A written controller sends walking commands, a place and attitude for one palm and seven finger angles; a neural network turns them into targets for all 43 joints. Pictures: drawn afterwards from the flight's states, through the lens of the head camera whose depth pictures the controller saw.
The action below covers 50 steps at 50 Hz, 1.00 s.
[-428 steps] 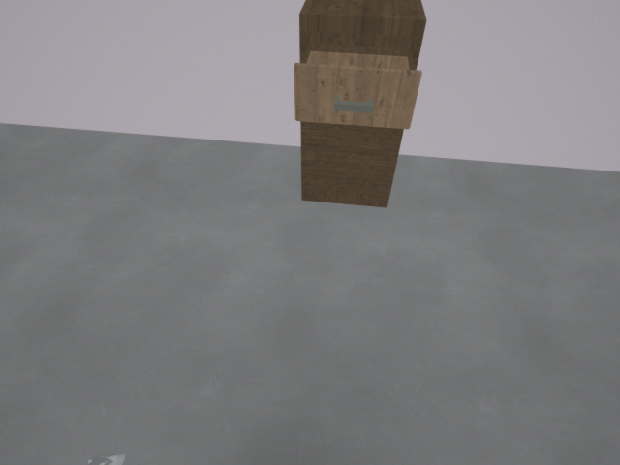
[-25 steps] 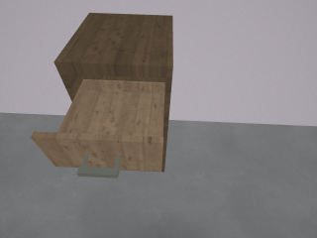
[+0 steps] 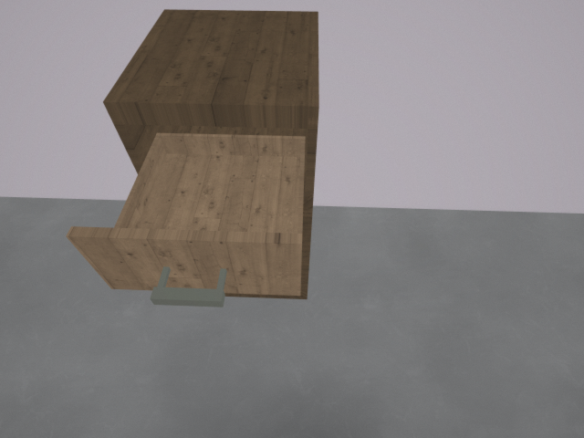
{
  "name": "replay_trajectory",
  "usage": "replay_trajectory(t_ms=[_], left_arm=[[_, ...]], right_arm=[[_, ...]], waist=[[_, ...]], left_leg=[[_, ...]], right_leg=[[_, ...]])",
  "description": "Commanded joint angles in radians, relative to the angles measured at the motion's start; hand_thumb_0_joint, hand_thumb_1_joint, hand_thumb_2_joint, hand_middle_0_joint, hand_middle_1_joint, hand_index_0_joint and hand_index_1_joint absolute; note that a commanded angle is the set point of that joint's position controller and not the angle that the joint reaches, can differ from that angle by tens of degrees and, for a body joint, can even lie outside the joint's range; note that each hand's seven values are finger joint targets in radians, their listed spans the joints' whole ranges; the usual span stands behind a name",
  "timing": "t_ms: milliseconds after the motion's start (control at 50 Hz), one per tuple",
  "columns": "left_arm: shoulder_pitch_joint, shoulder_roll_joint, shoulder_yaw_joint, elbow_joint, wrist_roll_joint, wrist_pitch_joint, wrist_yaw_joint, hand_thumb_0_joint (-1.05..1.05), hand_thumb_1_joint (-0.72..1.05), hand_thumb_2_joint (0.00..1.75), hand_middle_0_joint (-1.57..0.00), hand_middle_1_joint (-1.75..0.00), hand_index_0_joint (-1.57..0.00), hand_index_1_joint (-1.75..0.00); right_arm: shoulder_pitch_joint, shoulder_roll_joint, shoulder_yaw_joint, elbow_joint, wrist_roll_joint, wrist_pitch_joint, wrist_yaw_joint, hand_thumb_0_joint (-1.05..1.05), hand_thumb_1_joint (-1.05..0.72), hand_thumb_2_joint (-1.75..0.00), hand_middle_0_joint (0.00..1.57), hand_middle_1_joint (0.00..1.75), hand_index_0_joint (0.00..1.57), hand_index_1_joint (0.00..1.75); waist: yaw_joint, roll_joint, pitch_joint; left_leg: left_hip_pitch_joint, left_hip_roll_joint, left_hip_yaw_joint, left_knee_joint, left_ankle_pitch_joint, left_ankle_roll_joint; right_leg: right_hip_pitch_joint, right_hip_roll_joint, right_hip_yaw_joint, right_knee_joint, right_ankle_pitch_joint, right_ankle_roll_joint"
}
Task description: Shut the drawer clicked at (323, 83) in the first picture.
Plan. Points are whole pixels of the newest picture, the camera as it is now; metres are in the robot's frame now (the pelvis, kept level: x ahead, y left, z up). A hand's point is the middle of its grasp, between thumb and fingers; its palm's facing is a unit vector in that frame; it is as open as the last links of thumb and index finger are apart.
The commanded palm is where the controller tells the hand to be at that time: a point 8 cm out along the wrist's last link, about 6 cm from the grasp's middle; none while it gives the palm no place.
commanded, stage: come to a stop and stand still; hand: left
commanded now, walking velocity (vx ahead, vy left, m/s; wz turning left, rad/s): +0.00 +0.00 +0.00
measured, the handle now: (191, 285) +0.35 +0.21 -0.07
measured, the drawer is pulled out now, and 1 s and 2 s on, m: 0.29 0.29 0.29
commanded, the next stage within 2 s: look again from close up in 0.60 s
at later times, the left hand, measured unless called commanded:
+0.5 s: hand out of the picture -0.07 +0.21 -0.17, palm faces +0.05 -0.98 -0.22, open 7.4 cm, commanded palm none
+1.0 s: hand out of the picture -0.06 +0.18 -0.17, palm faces +0.05 -0.99 -0.15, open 7.4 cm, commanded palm none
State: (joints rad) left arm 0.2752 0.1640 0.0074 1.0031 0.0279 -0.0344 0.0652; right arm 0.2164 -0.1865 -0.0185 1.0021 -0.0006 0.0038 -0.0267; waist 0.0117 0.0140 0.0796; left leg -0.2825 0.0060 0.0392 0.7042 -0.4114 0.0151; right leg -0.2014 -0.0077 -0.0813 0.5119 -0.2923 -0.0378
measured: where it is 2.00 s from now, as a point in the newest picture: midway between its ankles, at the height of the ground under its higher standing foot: outside the picture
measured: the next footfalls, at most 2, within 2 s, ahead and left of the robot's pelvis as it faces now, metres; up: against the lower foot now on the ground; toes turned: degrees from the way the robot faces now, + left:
left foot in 0.06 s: +0.06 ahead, +0.12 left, +0.00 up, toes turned +3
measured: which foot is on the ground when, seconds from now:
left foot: up 0.00-0.04, down 0.06-1.00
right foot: down 0.00-1.00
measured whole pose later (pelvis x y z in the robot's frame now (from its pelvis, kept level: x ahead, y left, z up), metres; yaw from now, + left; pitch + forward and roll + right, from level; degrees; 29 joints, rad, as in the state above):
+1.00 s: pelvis -0.03 +0.03 +0.00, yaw +1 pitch -1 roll +0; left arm 0.38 0.10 -0.02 1.10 0.02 -0.01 0.04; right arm 0.33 -0.12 0.01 1.11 -0.01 -0.01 -0.02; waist 0.00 0.01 -0.01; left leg -0.28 -0.04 0.05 0.44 -0.15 0.05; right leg -0.24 -0.01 0.01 0.48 -0.23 0.00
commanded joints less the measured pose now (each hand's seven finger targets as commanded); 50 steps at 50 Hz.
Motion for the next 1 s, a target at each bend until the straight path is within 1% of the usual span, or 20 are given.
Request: replay_trajectory(t_ms=[0,20,40,60,80,100,120,200,220,280,320,400,440,500,620,680,740,780,880,980], left_arm=[[0.013,0.144,0.014,-0.048,-0.016,0.013,-0.008,0.0,0.9,0.9,-0.2,-0.3,-0.2,-0.3],[0.021,0.126,0.012,-0.049,-0.017,0.021,-0.011,0.0,0.9,0.9,-0.2,-0.3,-0.2,-0.3],[0.033,0.108,0.012,-0.049,-0.019,0.032,-0.013,0.0,0.9,0.9,-0.2,-0.3,-0.2,-0.3],[0.04,0.099,0.01,-0.054,-0.013,0.035,-0.014,0.0,0.9,0.9,-0.2,-0.3,-0.2,-0.3],[0.032,0.106,0.007,-0.05,-0.006,0.036,-0.017,0.0,0.9,0.9,-0.2,-0.3,-0.2,-0.3],[0.029,0.115,0.008,-0.044,-0.003,0.037,-0.021,0.0,0.9,0.9,-0.2,-0.3,-0.2,-0.3],[0.035,0.124,0.01,-0.046,-0.003,0.038,-0.024,0.0,0.9,0.9,-0.2,-0.3,-0.2,-0.3],[0.081,0.107,0.014,-0.04,-0.008,0.035,-0.03,0.0,0.9,0.9,-0.2,-0.3,-0.2,-0.3],[0.086,0.102,0.013,-0.04,-0.008,0.036,-0.032,0.0,0.9,0.9,-0.2,-0.3,-0.2,-0.3],[0.113,0.087,0.015,-0.031,-0.01,0.034,-0.036,0.0,0.9,0.9,-0.2,-0.3,-0.2,-0.3],[0.128,0.078,0.014,-0.021,-0.009,0.034,-0.039,0.0,0.9,0.9,-0.2,-0.3,-0.2,-0.3],[0.129,0.071,0.009,-0.002,-0.01,0.03,-0.038,0.0,0.9,0.9,-0.2,-0.3,-0.2,-0.3],[0.126,0.067,0.009,0.007,-0.011,0.028,-0.037,0.0,0.9,0.9,-0.2,-0.3,-0.2,-0.3],[0.133,0.063,0.004,0.023,-0.014,0.02,-0.034,0.0,0.9,0.9,-0.2,-0.3,-0.2,-0.3],[0.149,0.055,0.001,0.047,-0.013,0.02,-0.03,0.0,0.9,0.9,-0.2,-0.3,-0.2,-0.3],[0.166,0.04,-0.002,0.058,-0.013,0.016,-0.029,0.0,0.9,0.9,-0.2,-0.3,-0.2,-0.3],[0.172,0.03,-0.002,0.062,-0.012,0.016,-0.027,0.0,0.9,0.9,-0.2,-0.3,-0.2,-0.3],[0.181,0.022,-0.005,0.069,-0.012,0.013,-0.027,0.0,0.9,0.9,-0.2,-0.3,-0.2,-0.3],[0.185,0.019,-0.008,0.073,-0.01,0.009,-0.025,0.0,0.9,0.9,-0.2,-0.3,-0.2,-0.3],[0.188,0.019,-0.011,0.075,-0.011,0.004,-0.024,0.0,0.9,0.9,-0.2,-0.3,-0.2,-0.3]], right_arm=[[0.123,-0.036,-0.006,-0.042,-0.008,-0.014,0.014,0.0,-0.9,-0.9,0.2,0.3,0.2,0.3],[0.129,-0.062,-0.011,-0.044,-0.013,-0.018,0.011,0.0,-0.9,-0.9,0.2,0.3,0.2,0.3],[0.103,-0.099,-0.01,-0.059,-0.018,-0.017,0.011,0.0,-0.9,-0.9,0.2,0.3,0.2,0.3],[0.069,-0.107,-0.008,-0.078,-0.022,-0.008,0.013,0.0,-0.9,-0.9,0.2,0.3,0.2,0.3],[0.049,-0.101,-0.006,-0.083,-0.021,-0.001,0.017,0.0,-0.9,-0.9,0.2,0.3,0.2,0.3],[0.046,-0.099,-0.007,-0.082,-0.02,0.003,0.02,0.0,-0.9,-0.9,0.2,0.3,0.2,0.3],[0.068,-0.099,-0.008,-0.076,-0.021,0.002,0.021,0.0,-0.9,-0.9,0.2,0.3,0.2,0.3],[0.11,-0.103,-0.006,-0.065,-0.026,0.0,0.018,0.0,-0.9,-0.9,0.2,0.3,0.2,0.3],[0.112,-0.1,-0.005,-0.061,-0.026,-0.003,0.017,0.0,-0.9,-0.9,0.2,0.3,0.2,0.3],[0.109,-0.115,-0.006,-0.051,-0.024,-0.009,0.012,0.0,-0.9,-0.9,0.2,0.3,0.2,0.3],[0.101,-0.112,-0.005,-0.04,-0.02,-0.011,0.011,0.0,-0.9,-0.9,0.2,0.3,0.2,0.3],[0.115,-0.099,-0.003,-0.015,-0.02,-0.009,0.01,0.0,-0.9,-0.9,0.2,0.3,0.2,0.3],[0.131,-0.086,-0.002,0.005,-0.019,-0.008,0.01,0.0,-0.9,-0.9,0.2,0.3,0.2,0.3],[0.158,-0.07,0.001,0.027,-0.016,-0.011,0.009,0.0,-0.9,-0.9,0.2,0.3,0.2,0.3],[0.174,-0.05,0.002,0.058,-0.015,-0.012,0.009,0.0,-0.9,-0.9,0.2,0.3,0.2,0.3],[0.175,-0.046,0.002,0.065,-0.014,-0.013,0.008,0.0,-0.9,-0.9,0.2,0.3,0.2,0.3],[0.173,-0.04,0.003,0.072,-0.015,-0.016,0.006,0.0,-0.9,-0.9,0.2,0.3,0.2,0.3],[0.167,-0.038,0.003,0.072,-0.013,-0.019,0.005,0.0,-0.9,-0.9,0.2,0.3,0.2,0.3],[0.17,-0.03,0.004,0.075,-0.012,-0.022,0.006,0.0,-0.9,-0.9,0.2,0.3,0.2,0.3],[0.174,-0.022,0.005,0.077,-0.011,-0.026,0.006,0.0,-0.9,-0.9,0.2,0.3,0.2,0.3]], waist=[[-0.06,0.01,-0.116],[-0.045,0.056,-0.081],[-0.027,0.096,-0.015],[-0.015,0.034,0.074],[-0.017,0.003,0.139],[-0.02,0.01,0.176],[-0.023,0.03,0.185],[-0.02,-0.011,0.111],[-0.017,0.01,0.092],[-0.006,0.043,-0.023],[0.004,0.039,-0.041],[-0.002,-0.004,0.01],[-0.009,-0.01,0.027],[-0.017,-0.034,0.014],[-0.019,-0.029,0.048],[-0.018,-0.024,0.042],[-0.014,0.008,0.043],[-0.011,-0.001,0.031],[-0.01,-0.003,0.051],[-0.013,-0.008,0.034]], left_leg=[[0.156,0.028,-0.014,-0.228,0.259,-0.008],[0.136,0.074,-0.055,-0.229,0.312,0.014],[0.031,0.144,-0.148,-0.297,0.219,0.054],[-0.078,0.147,-0.158,-0.342,0.025,0.065],[-0.132,0.108,-0.148,-0.358,-0.109,0.047],[-0.143,0.082,-0.14,-0.362,-0.149,0.035],[-0.132,0.079,-0.141,-0.38,-0.149,0.036],[-0.106,0.077,-0.148,-0.409,-0.144,0.042],[-0.095,0.084,-0.153,-0.427,-0.141,0.045],[-0.076,0.102,-0.186,-0.455,-0.153,0.054],[-0.077,0.104,-0.192,-0.469,-0.157,0.057],[-0.101,0.085,-0.182,-0.445,-0.148,0.047],[-0.077,0.077,-0.173,-0.434,-0.125,0.042],[-0.033,0.068,-0.155,-0.401,-0.049,0.036],[-0.032,0.07,-0.161,-0.415,-0.063,0.032],[-0.033,0.07,-0.156,-0.408,-0.051,0.031],[-0.04,0.079,-0.168,-0.43,-0.063,0.033],[-0.038,0.081,-0.167,-0.427,-0.05,0.033],[-0.049,0.08,-0.176,-0.437,-0.055,0.033],[-0.017,0.077,-0.161,-0.42,0.004,0.031]], right_leg=[[-0.036,-0.151,0.093,0.011,0.334,-0.046],[-0.073,-0.105,0.076,-0.011,0.113,-0.015],[-0.091,-0.066,0.064,-0.044,-0.076,0.006],[-0.093,-0.05,0.071,-0.095,-0.164,0.006],[-0.125,-0.061,0.099,-0.135,-0.257,-0.004],[-0.174,-0.073,0.116,-0.152,-0.317,-0.009],[-0.197,-0.07,0.125,-0.152,-0.327,-0.01],[-0.159,-0.05,0.12,-0.128,-0.29,-0.001],[-0.143,-0.044,0.11,-0.114,-0.258,0.0],[-0.056,-0.029,0.089,-0.054,-0.167,0.008],[-0.031,-0.023,0.083,-0.048,-0.144,0.009],[-0.068,-0.048,0.134,-0.105,-0.197,-0.004],[-0.107,-0.056,0.153,-0.127,-0.225,-0.007],[-0.126,-0.068,0.178,-0.147,-0.211,-0.013],[-0.163,-0.063,0.184,-0.167,-0.255,-0.013],[-0.16,-0.063,0.189,-0.164,-0.232,-0.01],[-0.146,-0.055,0.173,-0.148,-0.191,-0.006],[-0.133,-0.057,0.177,-0.15,-0.172,-0.008],[-0.139,-0.058,0.178,-0.159,-0.164,-0.007],[-0.139,-0.068,0.185,-0.173,-0.13,-0.008]])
